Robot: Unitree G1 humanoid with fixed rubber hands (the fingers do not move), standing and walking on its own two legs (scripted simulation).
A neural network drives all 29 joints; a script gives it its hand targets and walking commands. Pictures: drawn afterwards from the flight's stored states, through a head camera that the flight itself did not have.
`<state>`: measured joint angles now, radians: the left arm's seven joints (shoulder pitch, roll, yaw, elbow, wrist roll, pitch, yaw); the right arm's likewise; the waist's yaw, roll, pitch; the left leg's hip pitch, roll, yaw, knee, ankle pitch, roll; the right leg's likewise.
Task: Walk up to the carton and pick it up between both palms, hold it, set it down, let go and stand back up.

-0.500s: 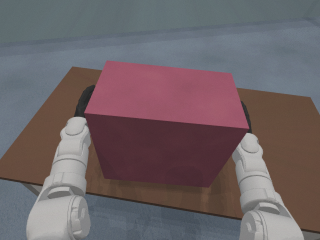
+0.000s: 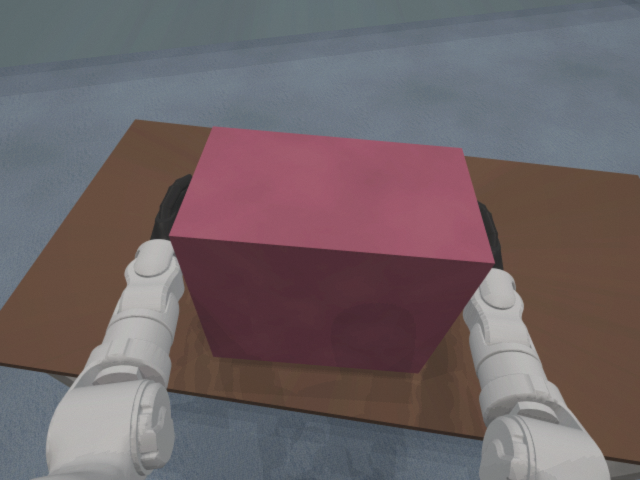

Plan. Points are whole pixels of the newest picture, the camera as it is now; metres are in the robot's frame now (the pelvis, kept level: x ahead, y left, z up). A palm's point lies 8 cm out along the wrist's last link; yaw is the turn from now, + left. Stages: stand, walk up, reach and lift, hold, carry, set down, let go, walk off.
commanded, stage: set down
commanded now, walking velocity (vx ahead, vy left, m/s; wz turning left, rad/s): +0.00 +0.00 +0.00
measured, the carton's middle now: (325, 262) +0.40 +0.00 +0.02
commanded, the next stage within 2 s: none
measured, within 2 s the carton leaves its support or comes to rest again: rests again in 0.42 s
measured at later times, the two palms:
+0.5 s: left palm (180, 256) +0.41 +0.19 +0.03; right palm (476, 277) +0.38 -0.21 +0.02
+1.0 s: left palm (179, 264) +0.40 +0.19 +0.02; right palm (477, 282) +0.37 -0.21 +0.02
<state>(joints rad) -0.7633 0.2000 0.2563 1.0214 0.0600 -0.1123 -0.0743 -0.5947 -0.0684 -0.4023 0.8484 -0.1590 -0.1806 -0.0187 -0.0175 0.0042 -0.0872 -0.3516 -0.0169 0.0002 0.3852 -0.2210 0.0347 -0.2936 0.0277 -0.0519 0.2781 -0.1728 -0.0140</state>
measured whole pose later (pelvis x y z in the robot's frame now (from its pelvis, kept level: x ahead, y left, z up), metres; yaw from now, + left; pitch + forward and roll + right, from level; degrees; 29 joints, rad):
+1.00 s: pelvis -0.03 +0.01 -0.01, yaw -1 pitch +20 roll -1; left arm -0.93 0.26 0.19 1.49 -0.05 -0.48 -0.04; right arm -0.76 -0.12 -0.46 1.16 -0.16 -0.40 0.00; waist -0.03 0.02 -0.16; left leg -0.63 -0.02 0.03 0.50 -0.21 0.05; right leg -0.60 0.01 -0.05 0.43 -0.18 -0.01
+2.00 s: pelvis -0.02 +0.00 -0.03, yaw -3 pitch +26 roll -2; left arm -0.95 0.29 0.04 1.52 -0.17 -0.48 -0.01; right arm -0.84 -0.20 -0.15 1.36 0.12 -0.44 -0.04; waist -0.02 0.02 -0.24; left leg -0.80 0.01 0.04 0.62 -0.27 0.04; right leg -0.76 0.03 -0.06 0.53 -0.22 -0.01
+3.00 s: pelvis -0.07 +0.00 -0.04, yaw -3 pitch +20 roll -1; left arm -1.12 0.50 -0.26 1.34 -0.50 -0.10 -0.04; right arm -1.01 -0.45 0.14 1.20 0.52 -0.05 0.03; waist -0.01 -0.02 -0.22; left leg -0.81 0.00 0.02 0.72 -0.27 0.03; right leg -0.80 0.02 -0.06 0.67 -0.22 -0.03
